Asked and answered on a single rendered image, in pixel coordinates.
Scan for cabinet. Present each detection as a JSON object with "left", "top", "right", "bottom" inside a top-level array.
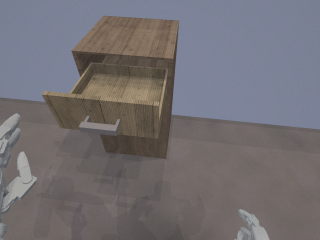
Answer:
[{"left": 71, "top": 15, "right": 179, "bottom": 159}]

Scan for left robot hand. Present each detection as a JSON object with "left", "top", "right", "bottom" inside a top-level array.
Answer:
[{"left": 0, "top": 113, "right": 37, "bottom": 223}]

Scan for drawer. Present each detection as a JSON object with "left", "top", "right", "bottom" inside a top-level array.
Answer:
[{"left": 42, "top": 62, "right": 168, "bottom": 139}]

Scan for right robot hand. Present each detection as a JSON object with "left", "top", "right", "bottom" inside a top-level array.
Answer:
[{"left": 234, "top": 209, "right": 270, "bottom": 240}]

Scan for handle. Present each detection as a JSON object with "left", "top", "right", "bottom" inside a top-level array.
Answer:
[{"left": 79, "top": 115, "right": 121, "bottom": 136}]

